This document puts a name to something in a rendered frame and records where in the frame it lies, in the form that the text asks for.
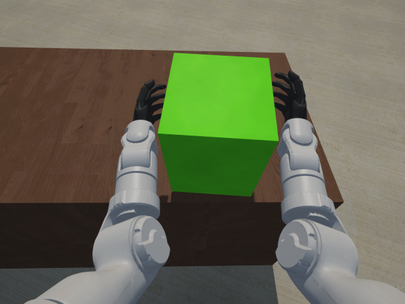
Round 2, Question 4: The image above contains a robot left upper arm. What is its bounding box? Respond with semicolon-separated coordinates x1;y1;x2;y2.
24;215;170;304

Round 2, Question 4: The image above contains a pedestal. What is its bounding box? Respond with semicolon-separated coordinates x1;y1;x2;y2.
0;47;344;269

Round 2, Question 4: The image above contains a robot left hand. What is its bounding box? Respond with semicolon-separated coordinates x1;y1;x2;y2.
133;79;166;124

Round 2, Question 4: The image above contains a robot right upper arm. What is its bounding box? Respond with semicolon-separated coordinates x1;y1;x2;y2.
275;218;405;304

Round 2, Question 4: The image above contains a right robot forearm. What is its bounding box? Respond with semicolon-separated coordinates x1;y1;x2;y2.
277;118;349;236

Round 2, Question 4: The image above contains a robot right hand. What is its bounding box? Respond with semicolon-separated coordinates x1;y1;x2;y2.
271;70;307;122

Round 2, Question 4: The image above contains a carton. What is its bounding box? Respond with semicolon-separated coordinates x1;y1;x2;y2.
158;53;278;197

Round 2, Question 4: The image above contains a left robot forearm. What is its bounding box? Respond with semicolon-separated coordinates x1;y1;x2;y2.
92;120;160;258

